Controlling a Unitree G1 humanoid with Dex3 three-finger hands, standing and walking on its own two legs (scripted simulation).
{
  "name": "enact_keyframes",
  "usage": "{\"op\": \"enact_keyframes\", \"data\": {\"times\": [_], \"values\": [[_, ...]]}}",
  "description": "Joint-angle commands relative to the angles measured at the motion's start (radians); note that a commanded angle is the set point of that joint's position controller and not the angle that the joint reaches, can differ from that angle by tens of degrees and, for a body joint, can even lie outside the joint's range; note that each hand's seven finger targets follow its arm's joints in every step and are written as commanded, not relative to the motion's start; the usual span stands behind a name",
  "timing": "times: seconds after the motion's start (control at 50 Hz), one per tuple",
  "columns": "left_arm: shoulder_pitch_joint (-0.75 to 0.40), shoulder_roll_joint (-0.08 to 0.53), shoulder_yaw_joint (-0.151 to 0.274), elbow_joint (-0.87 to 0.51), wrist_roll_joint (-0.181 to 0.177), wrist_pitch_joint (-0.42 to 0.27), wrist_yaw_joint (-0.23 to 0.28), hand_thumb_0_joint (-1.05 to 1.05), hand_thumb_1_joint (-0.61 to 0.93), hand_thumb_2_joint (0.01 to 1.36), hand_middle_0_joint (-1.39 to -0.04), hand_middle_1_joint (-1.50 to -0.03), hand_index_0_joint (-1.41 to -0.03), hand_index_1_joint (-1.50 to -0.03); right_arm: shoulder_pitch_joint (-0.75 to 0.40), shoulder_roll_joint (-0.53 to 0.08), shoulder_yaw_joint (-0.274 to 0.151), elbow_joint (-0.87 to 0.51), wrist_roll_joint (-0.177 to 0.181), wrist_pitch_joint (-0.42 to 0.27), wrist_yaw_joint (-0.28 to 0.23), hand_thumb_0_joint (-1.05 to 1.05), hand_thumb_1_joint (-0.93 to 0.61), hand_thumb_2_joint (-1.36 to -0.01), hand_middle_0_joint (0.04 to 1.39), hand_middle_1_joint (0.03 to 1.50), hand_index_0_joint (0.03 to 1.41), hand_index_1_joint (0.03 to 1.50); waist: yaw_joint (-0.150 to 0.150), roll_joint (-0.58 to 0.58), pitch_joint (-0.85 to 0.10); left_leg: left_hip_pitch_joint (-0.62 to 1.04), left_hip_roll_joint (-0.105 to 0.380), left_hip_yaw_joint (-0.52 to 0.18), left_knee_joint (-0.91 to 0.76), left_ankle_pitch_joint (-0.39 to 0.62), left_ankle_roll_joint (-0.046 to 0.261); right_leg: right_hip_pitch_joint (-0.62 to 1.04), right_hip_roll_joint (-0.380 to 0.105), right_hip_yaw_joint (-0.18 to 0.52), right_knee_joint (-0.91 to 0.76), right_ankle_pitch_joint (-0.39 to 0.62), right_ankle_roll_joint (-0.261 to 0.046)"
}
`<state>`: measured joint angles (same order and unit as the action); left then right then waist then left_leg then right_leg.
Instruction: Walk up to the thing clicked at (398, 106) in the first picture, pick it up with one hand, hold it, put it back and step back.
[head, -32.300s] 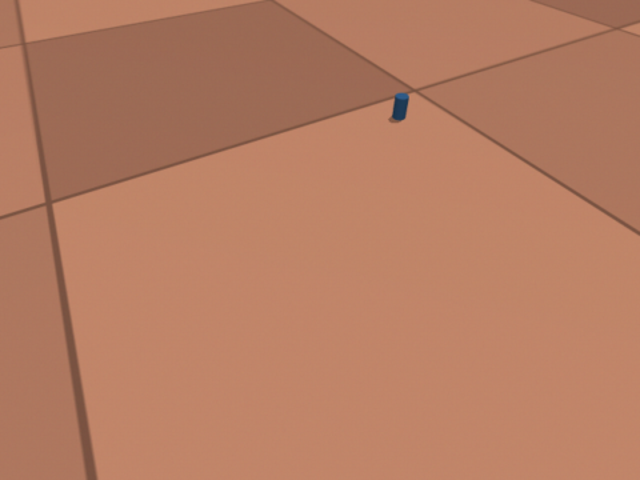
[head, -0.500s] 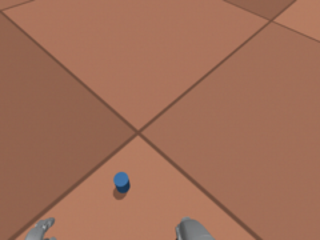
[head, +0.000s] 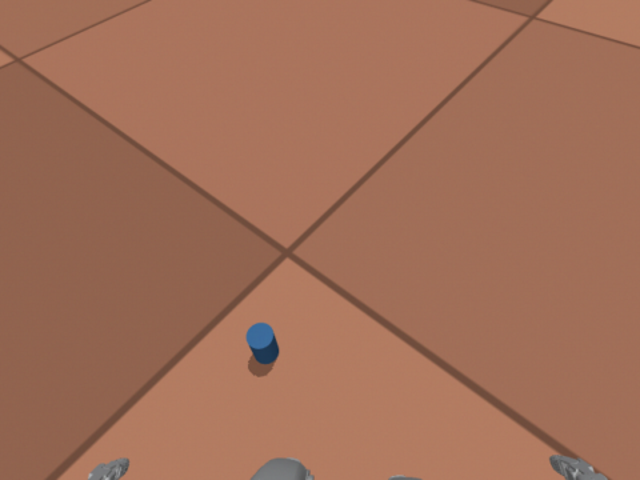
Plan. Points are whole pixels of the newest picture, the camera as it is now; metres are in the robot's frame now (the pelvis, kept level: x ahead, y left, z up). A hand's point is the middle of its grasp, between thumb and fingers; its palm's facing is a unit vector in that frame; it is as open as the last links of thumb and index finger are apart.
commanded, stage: step back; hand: left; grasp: from the side
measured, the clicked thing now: (263, 344) +0.55 +0.22 -0.69
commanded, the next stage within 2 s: none
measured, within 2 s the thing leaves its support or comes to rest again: neither
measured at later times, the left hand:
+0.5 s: hand out of the picture -0.08 +0.28 -0.16, palm faces -0.06 -0.92 -0.38, open 7.4 cm
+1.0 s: hand out of the picture -0.19 +0.24 -0.15, palm faces +0.03 -0.93 -0.38, open 7.4 cm
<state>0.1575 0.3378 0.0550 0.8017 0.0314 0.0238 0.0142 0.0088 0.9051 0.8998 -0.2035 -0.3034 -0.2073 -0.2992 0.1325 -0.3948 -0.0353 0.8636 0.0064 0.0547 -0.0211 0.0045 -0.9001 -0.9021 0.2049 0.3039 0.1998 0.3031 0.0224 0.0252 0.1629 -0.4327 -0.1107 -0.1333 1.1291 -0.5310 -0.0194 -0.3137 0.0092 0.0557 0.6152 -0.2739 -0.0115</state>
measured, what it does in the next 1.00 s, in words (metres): walks backwards: left foot, then right foot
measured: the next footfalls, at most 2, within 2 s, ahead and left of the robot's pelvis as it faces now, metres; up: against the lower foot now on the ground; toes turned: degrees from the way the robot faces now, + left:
left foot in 0.12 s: -0.01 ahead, +0.12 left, +0.00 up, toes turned -1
right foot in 0.58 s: -0.20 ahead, -0.15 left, +0.00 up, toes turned -2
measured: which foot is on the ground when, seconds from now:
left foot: up 0.00-0.10, down 0.12-0.60, up 0.62-0.88, down 0.90-1.00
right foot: down 0.00-0.14, up 0.16-0.56, down 0.58-0.92, up 0.94-1.00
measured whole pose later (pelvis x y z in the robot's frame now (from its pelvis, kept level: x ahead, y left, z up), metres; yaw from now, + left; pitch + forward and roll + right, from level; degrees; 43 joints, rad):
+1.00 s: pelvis -0.32 -0.03 -0.01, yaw +2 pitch -3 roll +0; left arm 0.10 0.38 0.07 0.79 0.02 0.08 0.02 0.01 0.91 0.90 -0.20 -0.30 -0.20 -0.30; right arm 0.23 -0.36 -0.03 0.88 -0.03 0.04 0.00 0.01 -0.90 -0.90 0.21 0.30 0.20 0.30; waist -0.01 -0.03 0.17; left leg -0.31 -0.04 -0.02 0.69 -0.32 0.03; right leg -0.46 0.02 0.05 0.98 -0.51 -0.01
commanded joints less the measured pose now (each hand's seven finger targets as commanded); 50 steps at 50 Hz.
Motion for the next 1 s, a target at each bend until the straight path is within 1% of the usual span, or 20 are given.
{"op": "enact_keyframes", "data": {"times": [0.0,0.08,0.1,0.12,0.14,0.22,0.36,0.44,0.54,0.56,0.58,0.6,0.66,0.78,0.82,0.86,0.88,0.9,0.92,0.98], "values": [[-0.007,0.256,0.081,-0.110,0.006,-0.010,0.029,0.000,0.900,0.900,-0.200,-0.300,-0.200,-0.300,0.046,-0.178,-0.053,-0.076,-0.006,-0.031,-0.016,0.000,-0.900,-0.900,0.200,0.300,0.200,0.300,0.014,-0.215,-0.201,-0.032,0.057,0.041,-0.226,-0.007,-0.007,0.232,-0.233,0.197,-0.102,0.538,-0.213],[-0.038,0.278,0.076,-0.126,-0.012,0.011,0.015,0.000,0.900,0.900,-0.200,-0.300,-0.200,-0.300,0.135,-0.161,-0.066,-0.043,-0.027,-0.047,-0.003,0.000,-0.900,-0.900,0.200,0.300,0.200,0.300,-0.038,-0.191,-0.243,0.194,0.071,0.153,-0.703,0.295,0.024,0.155,-0.184,0.152,0.023,0.400,-0.140],[-0.022,0.244,0.064,-0.127,-0.013,0.020,0.011,0.000,0.900,0.900,-0.200,-0.300,-0.200,-0.300,0.120,-0.188,-0.079,-0.049,-0.042,-0.053,-0.003,0.000,-0.900,-0.900,0.200,0.300,0.200,0.300,-0.027,-0.104,-0.232,0.256,0.137,0.029,-0.725,0.358,0.044,0.031,-0.133,0.139,0.067,0.230,-0.089],[-0.006,0.195,0.054,-0.136,-0.018,0.023,0.010,0.000,0.900,0.900,-0.200,-0.300,-0.200,-0.300,0.100,-0.287,-0.101,-0.065,-0.063,-0.055,0.000,0.000,-0.900,-0.900,0.200,0.300,0.200,0.300,-0.028,0.155,-0.216,0.323,0.374,-0.294,-0.789,0.447,0.137,-0.191,0.028,0.067,0.255,-0.127,-0.031],[-0.074,0.245,0.078,-0.134,-0.015,0.022,0.029,0.000,0.900,0.900,-0.200,-0.300,-0.200,-0.300,0.072,-0.372,-0.116,-0.086,-0.048,-0.051,0.009,0.000,-0.900,-0.900,0.200,0.300,0.200,0.300,-0.081,0.224,-0.192,0.140,0.522,-0.439,-0.830,0.537,0.271,-0.150,0.105,0.103,0.451,-0.406,-0.005],[0.036,0.246,0.088,-0.058,-0.020,0.024,0.023,0.000,0.900,0.900,-0.200,-0.300,-0.200,-0.300,-0.050,-0.240,-0.085,-0.101,-0.047,-0.063,-0.009,0.000,-0.900,-0.900,0.200,0.300,0.200,0.300,0.023,0.105,-0.132,0.174,0.378,-0.159,-0.739,0.629,0.219,-0.213,0.104,0.174,0.710,-0.226,-0.006],[0.046,0.234,0.087,-0.067,-0.005,0.021,0.008,0.000,0.900,0.900,-0.200,-0.300,-0.200,-0.300,0.054,-0.216,-0.092,-0.106,-0.030,-0.063,-0.017,0.000,-0.900,-0.900,0.200,0.300,0.200,0.300,-0.050,0.110,-0.196,0.390,0.379,-0.107,-0.696,0.648,0.264,-0.233,0.072,0.127,0.559,-0.220,0.063],[0.075,0.232,0.082,-0.052,-0.010,0.025,-0.007,0.000,0.900,0.900,-0.200,-0.300,-0.200,-0.300,0.018,-0.260,-0.102,-0.133,-0.040,-0.052,-0.014,0.000,-0.900,-0.900,0.200,0.300,0.200,0.300,-0.045,0.162,-0.209,0.276,0.404,-0.100,-0.715,0.462,0.263,-0.079,0.012,0.056,0.326,-0.245,0.047],[0.278,0.227,0.098,0.060,0.000,0.019,-0.023,0.000,0.900,0.900,-0.200,-0.300,-0.200,-0.300,-0.036,-0.262,-0.094,-0.137,-0.036,-0.019,-0.005,0.000,-0.900,-0.900,0.200,0.300,0.200,0.300,0.029,0.134,-0.240,0.027,0.307,-0.034,-0.640,0.126,0.139,0.220,0.001,-0.054,-0.148,-0.081,-0.022],[0.253,0.284,0.114,0.045,0.022,0.015,-0.022,0.000,0.900,0.900,-0.200,-0.300,-0.200,-0.300,-0.014,-0.210,-0.079,-0.142,-0.027,-0.017,-0.004,0.000,-0.900,-0.900,0.200,0.300,0.200,0.300,0.026,-0.053,-0.162,-0.145,0.184,0.008,-0.488,-0.031,0.073,0.185,-0.102,0.162,-0.232,-0.252,-0.068],[0.156,0.411,0.137,-0.016,0.023,0.020,-0.024,0.000,0.900,0.900,-0.200,-0.300,-0.200,-0.300,-0.083,-0.163,-0.075,-0.167,-0.018,-0.020,-0.017,0.000,-0.900,-0.900,0.200,0.300,0.200,0.300,0.066,-0.332,-0.087,-0.157,0.000,0.076,-0.199,-0.052,0.007,-0.100,-0.353,0.484,-0.399,-0.418,-0.202],[0.057,0.447,0.137,-0.065,0.026,0.015,-0.017,0.000,0.900,0.900,-0.200,-0.300,-0.200,-0.300,-0.079,-0.218,-0.095,-0.154,-0.024,-0.016,-0.027,0.000,-0.900,-0.900,0.200,0.300,0.200,0.300,0.051,-0.296,-0.009,-0.101,0.041,-0.034,-0.010,-0.048,-0.011,-0.290,-0.447,0.568,-0.451,-0.442,-0.277],[-0.101,0.291,0.099,-0.093,0.020,-0.002,0.003,0.000,0.900,0.900,-0.200,-0.300,-0.200,-0.300,0.064,-0.196,-0.074,-0.082,-0.006,-0.032,-0.019,0.000,-0.900,-0.900,0.200,0.300,0.200,0.300,-0.066,-0.158,-0.046,-0.079,-0.013,-0.021,0.077,0.098,0.007,-0.144,-0.234,0.165,-0.236,0.057,-0.159],[0.025,0.276,0.093,-0.092,0.017,0.003,0.020,0.000,0.900,0.900,-0.200,-0.300,-0.200,-0.300,0.054,-0.157,-0.050,-0.103,-0.025,-0.047,-0.014,0.000,-0.900,-0.900,0.200,0.300,0.200,0.300,0.030,-0.211,-0.145,-0.071,0.061,0.083,-0.267,0.024,0.003,0.198,-0.263,0.128,-0.100,0.401,-0.173],[0.014,0.284,0.089,-0.096,0.007,0.013,0.021,0.000,0.900,0.900,-0.200,-0.300,-0.200,-0.300,0.092,-0.158,-0.055,-0.087,-0.029,-0.050,-0.011,0.000,-0.900,-0.900,0.200,0.300,0.200,0.300,0.019,-0.226,-0.182,0.012,0.075,0.127,-0.453,0.083,0.015,0.218,-0.264,0.135,-0.042,0.442,-0.165],[-0.010,0.272,0.077,-0.104,-0.007,0.027,0.015,0.000,0.900,0.900,-0.200,-0.300,-0.200,-0.300,0.162,-0.164,-0.063,-0.049,-0.029,-0.057,-0.010,0.000,-0.900,-0.900,0.200,0.300,0.200,0.300,-0.010,-0.152,-0.231,0.152,0.069,0.161,-0.716,0.329,0.029,0.192,-0.222,0.087,0.065,0.390,-0.123],[0.015,0.232,0.060,-0.107,-0.007,0.031,0.012,0.000,0.900,0.900,-0.200,-0.300,-0.200,-0.300,0.153,-0.203,-0.077,-0.053,-0.040,-0.059,-0.013,0.000,-0.900,-0.900,0.200,0.300,0.200,0.300,0.003,-0.084,-0.247,0.246,0.172,0.012,-0.731,0.432,0.064,0.059,-0.190,0.077,0.111,0.250,-0.082],[0.017,0.202,0.051,-0.119,-0.019,0.028,0.005,0.000,0.900,0.900,-0.200,-0.300,-0.200,-0.300,0.110,-0.311,-0.099,-0.071,-0.037,-0.057,-0.008,0.000,-0.900,-0.900,0.200,0.300,0.200,0.300,0.017,0.146,-0.250,0.291,0.397,-0.285,-0.722,0.612,0.192,-0.119,-0.028,-0.041,0.266,-0.047,-0.018],[-0.081,0.249,0.075,-0.119,-0.021,0.031,0.019,0.000,0.900,0.900,-0.200,-0.300,-0.200,-0.300,0.103,-0.386,-0.109,-0.087,-0.037,-0.053,-0.005,0.000,-0.900,-0.900,0.200,0.300,0.200,0.300,-0.056,0.213,-0.222,0.125,0.517,-0.428,-0.767,0.681,0.332,-0.093,0.024,-0.005,0.470,-0.389,0.000],[-0.029,0.235,0.074,-0.070,-0.031,0.042,0.017,0.000,0.900,0.900,-0.200,-0.300,-0.200,-0.300,0.022,-0.273,-0.076,-0.090,-0.047,-0.057,-0.021,0.000,-0.900,-0.900,0.200,0.300,0.200,0.300,0.010,0.045,-0.171,0.111,0.387,-0.174,-0.693,0.738,0.266,-0.133,0.065,0.140,0.675,-0.293,-0.018]]}}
